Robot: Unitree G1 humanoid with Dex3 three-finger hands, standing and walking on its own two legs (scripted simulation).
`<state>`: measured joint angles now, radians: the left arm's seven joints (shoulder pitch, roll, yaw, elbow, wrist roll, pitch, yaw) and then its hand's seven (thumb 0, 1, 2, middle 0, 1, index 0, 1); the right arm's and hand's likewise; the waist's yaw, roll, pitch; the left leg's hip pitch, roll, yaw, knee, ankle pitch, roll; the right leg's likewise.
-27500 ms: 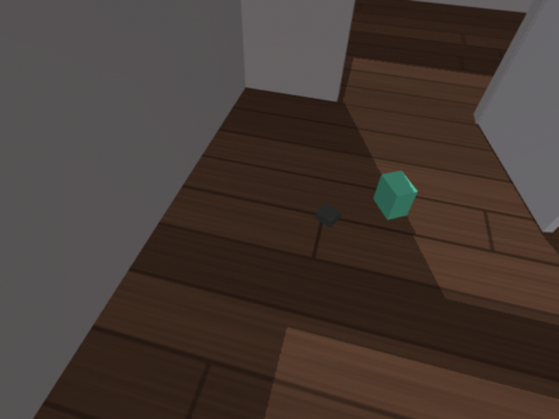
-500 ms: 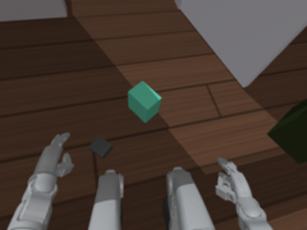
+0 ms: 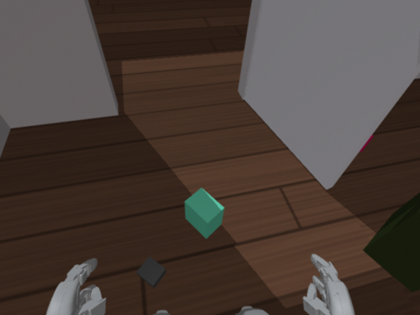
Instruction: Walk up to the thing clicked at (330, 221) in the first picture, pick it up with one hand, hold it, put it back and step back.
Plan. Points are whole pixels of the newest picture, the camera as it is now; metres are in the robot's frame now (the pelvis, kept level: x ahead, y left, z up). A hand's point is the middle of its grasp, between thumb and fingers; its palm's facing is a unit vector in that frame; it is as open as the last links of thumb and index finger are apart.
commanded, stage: home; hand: left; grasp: from above
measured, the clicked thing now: (151, 272) +0.41 +0.19 -0.68
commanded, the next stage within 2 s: none
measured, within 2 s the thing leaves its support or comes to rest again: neither
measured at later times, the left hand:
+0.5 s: hand (98, 314) +0.16 +0.18 -0.04, palm faces +0.06 -0.98 -0.20, open 7.4 cm
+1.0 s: hand (99, 313) +0.16 +0.18 -0.04, palm faces +0.05 -0.98 -0.19, open 7.4 cm
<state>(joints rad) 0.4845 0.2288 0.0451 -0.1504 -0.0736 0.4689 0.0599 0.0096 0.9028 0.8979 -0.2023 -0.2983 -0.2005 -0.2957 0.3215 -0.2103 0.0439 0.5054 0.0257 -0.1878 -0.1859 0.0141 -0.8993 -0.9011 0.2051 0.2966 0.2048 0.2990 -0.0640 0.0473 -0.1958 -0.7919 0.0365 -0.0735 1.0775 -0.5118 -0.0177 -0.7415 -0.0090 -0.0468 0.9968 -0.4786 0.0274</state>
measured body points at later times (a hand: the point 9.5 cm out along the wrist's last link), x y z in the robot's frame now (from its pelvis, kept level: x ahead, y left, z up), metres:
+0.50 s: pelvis +0.00 +0.00 +0.01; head +0.02 +0.01 +0.46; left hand +0.15 +0.23 -0.02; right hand +0.17 -0.24 -0.05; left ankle +0.01 +0.12 -0.67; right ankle +0.01 -0.14 -0.67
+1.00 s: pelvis +0.00 +0.00 +0.01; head +0.01 +0.01 +0.46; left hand +0.16 +0.23 -0.02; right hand +0.16 -0.24 -0.05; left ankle +0.01 +0.12 -0.67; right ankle +0.01 -0.14 -0.67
